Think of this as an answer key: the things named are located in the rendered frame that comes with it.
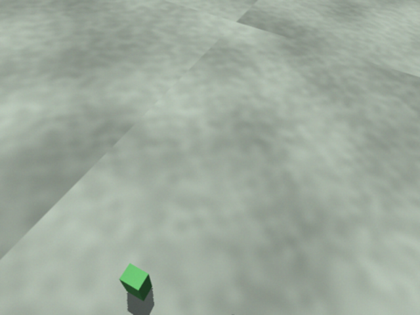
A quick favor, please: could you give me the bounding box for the carton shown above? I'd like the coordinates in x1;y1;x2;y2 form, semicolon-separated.
119;263;152;301

